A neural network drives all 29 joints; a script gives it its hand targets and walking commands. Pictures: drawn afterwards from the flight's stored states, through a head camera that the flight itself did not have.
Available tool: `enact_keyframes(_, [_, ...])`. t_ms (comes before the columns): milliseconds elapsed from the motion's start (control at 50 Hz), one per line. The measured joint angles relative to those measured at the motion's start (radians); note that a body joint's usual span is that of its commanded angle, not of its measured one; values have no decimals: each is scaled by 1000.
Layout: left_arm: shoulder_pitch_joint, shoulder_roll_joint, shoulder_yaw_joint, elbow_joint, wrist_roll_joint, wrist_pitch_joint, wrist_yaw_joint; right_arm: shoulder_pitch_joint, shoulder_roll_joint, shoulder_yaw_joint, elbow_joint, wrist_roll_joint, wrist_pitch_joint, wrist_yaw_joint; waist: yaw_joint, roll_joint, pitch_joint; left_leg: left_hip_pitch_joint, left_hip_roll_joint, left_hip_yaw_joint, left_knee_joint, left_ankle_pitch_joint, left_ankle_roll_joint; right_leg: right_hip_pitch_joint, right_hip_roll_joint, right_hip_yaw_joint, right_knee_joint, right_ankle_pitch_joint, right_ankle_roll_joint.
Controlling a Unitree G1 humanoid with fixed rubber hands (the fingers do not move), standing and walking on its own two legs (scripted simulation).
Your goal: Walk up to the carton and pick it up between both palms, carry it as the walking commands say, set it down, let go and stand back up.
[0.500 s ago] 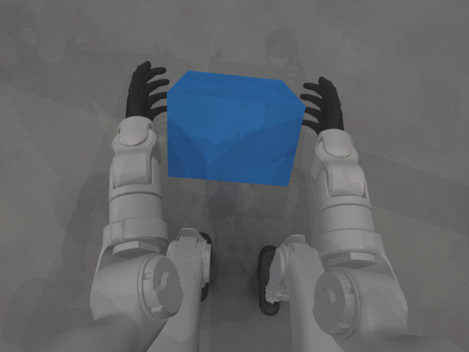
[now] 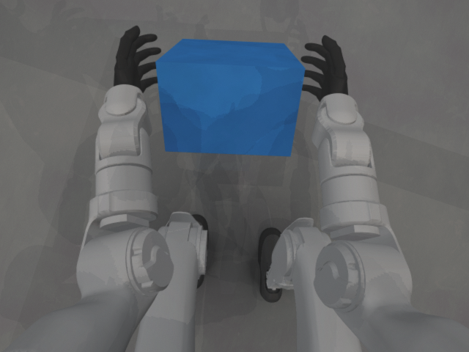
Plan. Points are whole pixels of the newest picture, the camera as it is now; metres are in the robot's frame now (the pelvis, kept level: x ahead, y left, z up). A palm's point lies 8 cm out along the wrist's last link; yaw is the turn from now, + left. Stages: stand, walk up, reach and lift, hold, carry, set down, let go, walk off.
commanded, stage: set down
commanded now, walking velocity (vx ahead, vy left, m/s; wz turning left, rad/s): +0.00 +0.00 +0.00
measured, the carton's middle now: (231, 91) +0.53 +0.05 -0.22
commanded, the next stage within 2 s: none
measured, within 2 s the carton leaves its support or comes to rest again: neither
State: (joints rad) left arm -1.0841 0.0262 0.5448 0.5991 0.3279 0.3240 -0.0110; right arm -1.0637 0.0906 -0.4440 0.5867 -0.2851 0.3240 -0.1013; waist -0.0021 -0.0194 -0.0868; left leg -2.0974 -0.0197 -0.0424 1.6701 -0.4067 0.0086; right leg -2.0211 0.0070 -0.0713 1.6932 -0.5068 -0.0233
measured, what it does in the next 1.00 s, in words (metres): lowers itself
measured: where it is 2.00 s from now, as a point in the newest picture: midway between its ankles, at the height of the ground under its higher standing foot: (232, 270)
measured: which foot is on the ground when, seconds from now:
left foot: down 0.00-1.00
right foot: down 0.00-1.00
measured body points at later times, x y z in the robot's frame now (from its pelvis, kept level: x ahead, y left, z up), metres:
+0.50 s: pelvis -0.01 +0.00 -0.06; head +0.35 +0.04 +0.22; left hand +0.52 +0.20 -0.22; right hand +0.53 -0.10 -0.20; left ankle +0.12 +0.11 -0.47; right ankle +0.10 -0.11 -0.47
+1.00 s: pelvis -0.01 +0.00 -0.10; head +0.36 +0.04 +0.15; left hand +0.55 +0.19 -0.26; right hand +0.55 -0.12 -0.26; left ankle +0.12 +0.11 -0.47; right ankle +0.10 -0.11 -0.47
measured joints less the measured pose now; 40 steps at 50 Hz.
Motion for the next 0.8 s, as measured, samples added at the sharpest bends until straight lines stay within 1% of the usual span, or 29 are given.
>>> enact_keyframes(120, [-48,24,0,20,-2,0,0,-42,-14,0,10,6,0,1,0,1,37,-43,0,0,43,-2,0,-44,1,0,45,-4,0])
enact_keyframes(380, [-141,74,-9,78,-21,-12,0,-130,-53,0,49,47,-7,-6,0,0,139,-112,0,2,153,-24,-1,-112,2,0,160,-30,0])
enact_keyframes(440, [-158,83,-12,91,-35,-18,0,-148,-62,0,60,49,-15,-11,0,-4,168,-122,0,3,179,-30,-2,-122,2,0,186,-38,0])
enact_keyframes(520, [-174,98,-22,107,-44,-25,0,-169,-74,0,74,78,-19,-12,0,-9,203,-137,0,4,212,-39,-2,-135,3,0,219,-48,0])
enact_keyframes(600, [-195,125,-50,112,-74,-31,-1,-201,-86,0,84,102,-31,-17,0,-15,245,-151,0,5,246,-47,-2,-148,3,0,253,-57,0])
enact_keyframes(680, [-231,144,-57,131,-93,-37,0,-245,-107,0,108,113,-39,-18,0,-20,290,-163,0,6,279,-53,-2,-158,3,0,285,-65,0])
enact_keyframes(740, [-272,174,-83,166,-107,-37,-1,-263,-119,0,127,121,-47,-16,0,-29,318,-169,0,6,301,-59,-2,-164,3,0,309,-72,0])
enact_keyframes(800, [-299,188,-99,180,-117,-38,-16,-277,-136,0,137,135,-50,-17,0,-30,337,-173,0,7,322,-65,-2,-167,3,0,330,-79,0])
